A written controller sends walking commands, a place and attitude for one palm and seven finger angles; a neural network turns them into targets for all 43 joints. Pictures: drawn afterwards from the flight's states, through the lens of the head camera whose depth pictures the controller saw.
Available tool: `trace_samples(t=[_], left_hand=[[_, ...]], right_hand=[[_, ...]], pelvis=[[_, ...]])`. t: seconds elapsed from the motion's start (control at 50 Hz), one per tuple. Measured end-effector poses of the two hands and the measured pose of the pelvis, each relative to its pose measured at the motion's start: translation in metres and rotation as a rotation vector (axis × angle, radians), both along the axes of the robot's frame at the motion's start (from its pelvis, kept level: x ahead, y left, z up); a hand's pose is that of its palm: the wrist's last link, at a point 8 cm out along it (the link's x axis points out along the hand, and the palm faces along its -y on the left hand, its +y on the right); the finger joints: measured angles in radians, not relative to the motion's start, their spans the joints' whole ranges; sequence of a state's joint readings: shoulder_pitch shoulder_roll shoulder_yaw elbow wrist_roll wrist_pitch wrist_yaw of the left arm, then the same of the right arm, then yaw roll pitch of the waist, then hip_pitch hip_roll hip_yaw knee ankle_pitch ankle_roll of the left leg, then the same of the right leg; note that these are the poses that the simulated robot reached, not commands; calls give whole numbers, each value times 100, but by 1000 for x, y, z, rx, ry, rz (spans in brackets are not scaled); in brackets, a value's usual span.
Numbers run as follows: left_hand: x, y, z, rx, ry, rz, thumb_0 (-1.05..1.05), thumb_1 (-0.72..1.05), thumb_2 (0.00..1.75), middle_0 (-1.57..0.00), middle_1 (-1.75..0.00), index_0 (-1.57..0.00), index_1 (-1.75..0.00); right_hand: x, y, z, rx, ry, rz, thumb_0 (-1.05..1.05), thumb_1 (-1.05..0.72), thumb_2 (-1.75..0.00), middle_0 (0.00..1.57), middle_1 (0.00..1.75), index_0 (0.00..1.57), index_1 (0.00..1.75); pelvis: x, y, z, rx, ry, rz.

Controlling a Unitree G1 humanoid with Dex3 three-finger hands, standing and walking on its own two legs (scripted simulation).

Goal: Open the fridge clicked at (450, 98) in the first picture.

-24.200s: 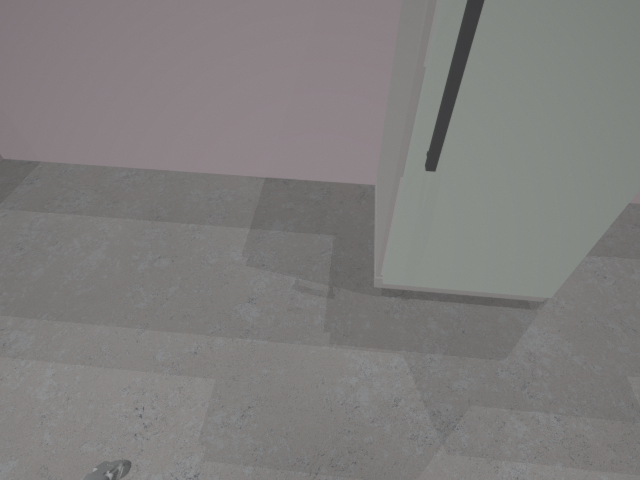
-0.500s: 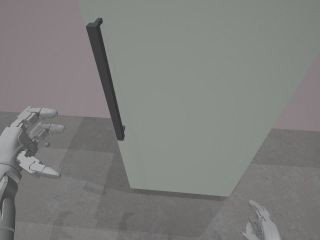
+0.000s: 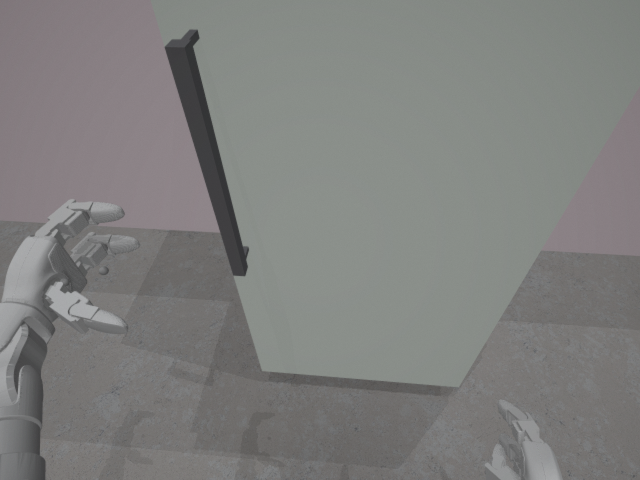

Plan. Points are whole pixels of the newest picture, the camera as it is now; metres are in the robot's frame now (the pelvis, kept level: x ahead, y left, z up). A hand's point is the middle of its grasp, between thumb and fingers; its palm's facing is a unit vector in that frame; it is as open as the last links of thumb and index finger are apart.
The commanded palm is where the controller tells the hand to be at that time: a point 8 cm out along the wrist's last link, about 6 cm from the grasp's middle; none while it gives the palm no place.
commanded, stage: move the hooked fingers beside the handle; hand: left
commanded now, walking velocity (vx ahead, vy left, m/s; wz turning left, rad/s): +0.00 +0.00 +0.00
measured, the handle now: (221, 177) +0.51 +0.20 +0.11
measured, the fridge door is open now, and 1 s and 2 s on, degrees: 0 0 0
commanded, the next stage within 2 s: none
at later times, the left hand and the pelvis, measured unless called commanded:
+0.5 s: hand (128, 233) +0.36 +0.27 +0.14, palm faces +0.01 -1.00 -0.02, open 14.0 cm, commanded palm +0.33 +0.32 +0.14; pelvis +0.00 +0.02 +0.00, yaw -1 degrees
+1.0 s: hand (146, 210) +0.41 +0.27 +0.13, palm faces +0.01 -1.00 +0.00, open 13.9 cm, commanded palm +0.39 +0.32 +0.13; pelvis +0.01 +0.02 +0.00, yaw -1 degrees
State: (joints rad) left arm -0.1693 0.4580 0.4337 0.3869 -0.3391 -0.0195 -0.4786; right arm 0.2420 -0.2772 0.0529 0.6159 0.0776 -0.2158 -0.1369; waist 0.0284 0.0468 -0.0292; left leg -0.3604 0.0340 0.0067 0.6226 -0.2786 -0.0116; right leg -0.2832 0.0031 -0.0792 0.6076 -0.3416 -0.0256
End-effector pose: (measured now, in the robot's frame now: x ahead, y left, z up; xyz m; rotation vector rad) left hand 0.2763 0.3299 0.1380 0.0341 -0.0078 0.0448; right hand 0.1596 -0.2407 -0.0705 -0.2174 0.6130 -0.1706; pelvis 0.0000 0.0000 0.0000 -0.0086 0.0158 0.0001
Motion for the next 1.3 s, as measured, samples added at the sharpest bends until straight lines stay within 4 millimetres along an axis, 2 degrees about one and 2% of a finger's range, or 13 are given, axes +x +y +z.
trace_samples(t=[0.2, 0.32, 0.62, 0.74, 0.94, 1.1, 1.3], left_hand=[[27, -2, 5, -3, -24, -36, -1, -50, 30, -30, -121, -30, -120], [39, 0, -5, -20, 16, -23, -1, -50, 30, -30, -121, -30, -120], [77, -7, -2, -20, 8, -44, -1, -50, 30, -30, -121, -30, -120], [86, -2, -8, -26, 23, -20, -1, -50, 30, -30, -120, -30, -120], [104, -3, -5, -31, 9, -35, -1, -50, 30, -30, -121, -30, -120], [122, -1, -11, -41, 35, -24, -1, -50, 30, -30, -121, -30, -120], [144, -2, -6, -49, 20, -41, -1, -50, 30, -30, -120, -30, -120]], right_hand=[[-25, -1, -5, -4, 49, -49, 1, -90, -90, 20, 30, 20, 30], [-34, 3, -8, -4, 88, -55, 1, -90, -90, 20, 30, 20, 30], [-37, 10, -13, -2, 147, -65, 1, -90, -90, 20, 30, 20, 30], [-39, 7, -15, -7, 175, -73, 1, -90, -90, 20, 30, 20, 30], [-50, -3, -21, -27, 249, -90, 1, -90, -90, 20, 30, 20, 30], [-67, -11, -25, -35, 308, -121, 1, -90, -90, 20, 30, 20, 30], [-96, -16, -32, -39, 405, -166, 1, -90, -90, 20, 30, 20, 30]], pelvis=[[0, 8, 0, -1, 15, -16], [0, 13, 0, -1, 25, -17], [6, 20, 0, -4, 53, -20], [9, 19, -1, -4, 65, -25], [12, 17, -3, -8, 85, -18], [11, 14, -5, -8, 110, -24], [11, 14, -8, -10, 140, -31]])
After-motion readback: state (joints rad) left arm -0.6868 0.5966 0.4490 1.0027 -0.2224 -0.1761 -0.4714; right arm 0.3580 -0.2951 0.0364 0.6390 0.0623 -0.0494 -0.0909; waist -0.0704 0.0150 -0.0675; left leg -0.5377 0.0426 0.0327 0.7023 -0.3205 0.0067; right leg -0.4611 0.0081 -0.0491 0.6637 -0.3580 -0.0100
